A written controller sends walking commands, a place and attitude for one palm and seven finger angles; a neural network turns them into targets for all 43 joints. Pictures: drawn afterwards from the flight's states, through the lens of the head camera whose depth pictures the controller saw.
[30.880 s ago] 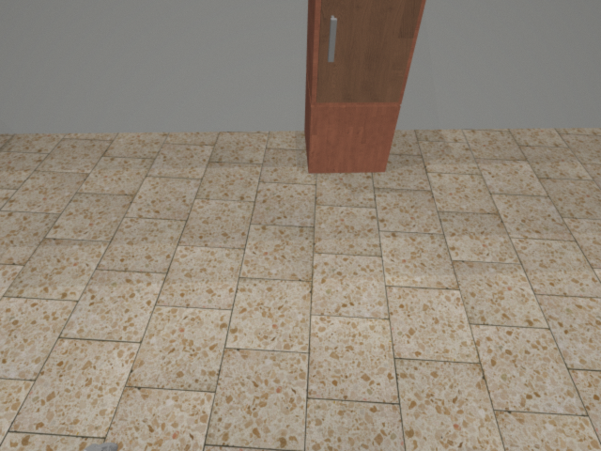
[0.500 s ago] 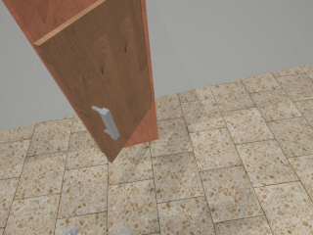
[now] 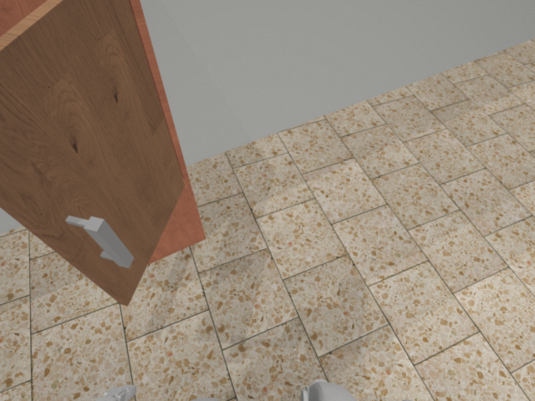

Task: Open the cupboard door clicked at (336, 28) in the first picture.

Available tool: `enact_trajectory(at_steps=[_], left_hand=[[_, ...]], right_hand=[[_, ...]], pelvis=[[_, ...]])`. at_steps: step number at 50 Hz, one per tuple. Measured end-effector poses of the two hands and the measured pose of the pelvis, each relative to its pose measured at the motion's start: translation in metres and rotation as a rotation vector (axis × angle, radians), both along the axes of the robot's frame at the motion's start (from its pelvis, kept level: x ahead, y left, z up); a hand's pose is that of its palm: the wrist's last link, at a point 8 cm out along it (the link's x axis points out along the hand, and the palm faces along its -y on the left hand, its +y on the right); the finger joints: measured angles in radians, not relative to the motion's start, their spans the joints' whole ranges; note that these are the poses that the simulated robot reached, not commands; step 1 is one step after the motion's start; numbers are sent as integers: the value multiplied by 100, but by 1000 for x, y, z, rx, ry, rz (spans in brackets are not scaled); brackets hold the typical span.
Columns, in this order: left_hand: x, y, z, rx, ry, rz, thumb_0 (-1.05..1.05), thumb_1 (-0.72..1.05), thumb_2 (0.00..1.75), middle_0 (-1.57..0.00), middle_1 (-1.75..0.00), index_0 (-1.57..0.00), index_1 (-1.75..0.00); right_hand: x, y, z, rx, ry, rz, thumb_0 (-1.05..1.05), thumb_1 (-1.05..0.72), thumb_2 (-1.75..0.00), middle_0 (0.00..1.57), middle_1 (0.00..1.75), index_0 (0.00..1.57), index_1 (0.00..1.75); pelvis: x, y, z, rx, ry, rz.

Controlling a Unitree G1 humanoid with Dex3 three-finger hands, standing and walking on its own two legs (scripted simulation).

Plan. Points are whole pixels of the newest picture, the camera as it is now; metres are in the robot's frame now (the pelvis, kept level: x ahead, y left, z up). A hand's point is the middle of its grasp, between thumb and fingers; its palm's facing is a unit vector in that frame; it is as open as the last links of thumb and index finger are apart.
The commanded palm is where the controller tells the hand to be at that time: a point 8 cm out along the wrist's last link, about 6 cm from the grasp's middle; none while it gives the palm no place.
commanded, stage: walk to a spot facing it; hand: left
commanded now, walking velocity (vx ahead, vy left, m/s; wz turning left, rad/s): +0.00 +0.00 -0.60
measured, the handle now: (101, 242) +0.35 +0.33 -0.07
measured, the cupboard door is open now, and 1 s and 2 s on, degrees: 48 48 48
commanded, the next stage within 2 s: none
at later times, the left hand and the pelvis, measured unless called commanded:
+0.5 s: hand (188, 364) +0.18 +0.15 -0.18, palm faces -0.27 -0.94 -0.20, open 7.4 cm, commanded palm none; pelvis +0.04 -0.01 -0.01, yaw -17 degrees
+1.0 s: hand (242, 337) +0.23 +0.06 -0.16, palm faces -0.52 -0.83 -0.22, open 7.4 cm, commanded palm none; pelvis +0.09 -0.08 +0.00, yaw -34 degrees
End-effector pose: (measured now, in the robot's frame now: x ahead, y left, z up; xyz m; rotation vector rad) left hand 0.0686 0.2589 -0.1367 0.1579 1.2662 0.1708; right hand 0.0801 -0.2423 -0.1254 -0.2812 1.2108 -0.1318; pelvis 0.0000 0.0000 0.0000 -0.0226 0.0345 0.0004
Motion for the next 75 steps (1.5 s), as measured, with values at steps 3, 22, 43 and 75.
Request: enact_trajectory(at_steps=[3,22,43,75], left_hand=[[28,-10,5,22,-25,-72,1,91,89,-20,-30,-20,-30],[101,-51,-12,3,-21,-283,1,90,89,-20,-30,-20,-30],[187,-147,12,32,-107,-566,1,90,89,-20,-30,-20,-30],[456,-451,10,-78,-152,-1081,1,91,90,-20,-30,-19,-30]], right_hand=[[-26,-15,-10,17,45,-73,1,-91,-90,20,30,20,30],[-38,-40,-3,-22,-44,-332,1,-91,-90,20,30,20,30],[-127,-69,-20,59,94,-622,1,-91,-90,20,30,20,30],[-76,-27,-9,252,301,-1110,1,-91,-90,20,30,20,30]], pelvis=[[4,-9,-3,0,-4,-42],[33,-15,-11,5,-2,-264],[56,-68,-7,8,-28,-520],[240,-217,-7,29,-5,-922]])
